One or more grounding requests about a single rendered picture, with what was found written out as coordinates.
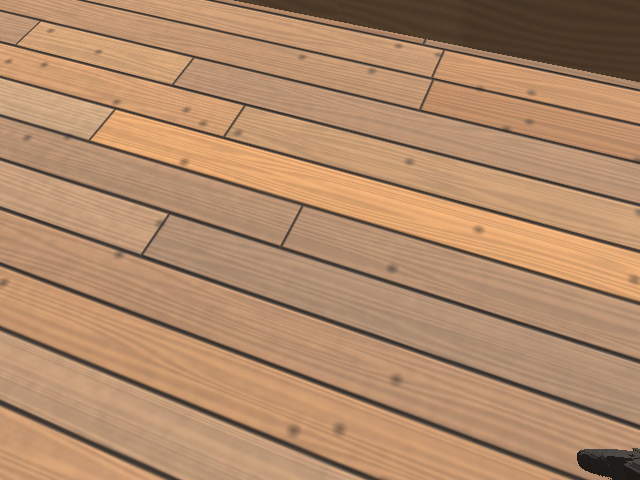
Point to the right robot hand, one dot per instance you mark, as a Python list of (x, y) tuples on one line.
[(613, 463)]

